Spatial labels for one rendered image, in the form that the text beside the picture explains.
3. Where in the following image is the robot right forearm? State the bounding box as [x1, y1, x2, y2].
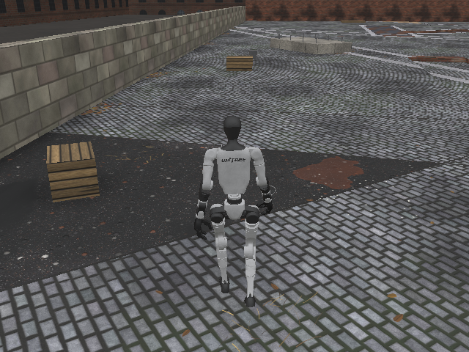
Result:
[259, 175, 272, 203]

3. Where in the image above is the robot right hand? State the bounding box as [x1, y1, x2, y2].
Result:
[256, 200, 273, 215]

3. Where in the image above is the robot left forearm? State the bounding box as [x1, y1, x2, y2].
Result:
[196, 179, 210, 219]

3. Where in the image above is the right robot upper arm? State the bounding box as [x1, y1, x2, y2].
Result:
[248, 147, 267, 186]

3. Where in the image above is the humanoid robot torso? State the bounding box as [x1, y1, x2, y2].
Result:
[216, 144, 251, 220]

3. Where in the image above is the robot left hand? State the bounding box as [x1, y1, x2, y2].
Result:
[194, 218, 212, 240]

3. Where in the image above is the humanoid robot head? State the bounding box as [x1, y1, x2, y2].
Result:
[221, 116, 245, 151]

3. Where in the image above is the left robot upper arm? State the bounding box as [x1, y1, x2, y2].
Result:
[202, 148, 218, 190]

